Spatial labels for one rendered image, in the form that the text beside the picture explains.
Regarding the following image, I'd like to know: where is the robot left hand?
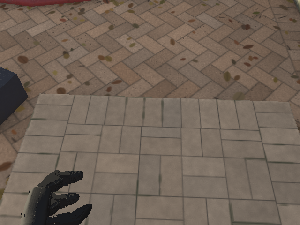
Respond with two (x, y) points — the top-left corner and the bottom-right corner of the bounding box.
(20, 170), (93, 225)

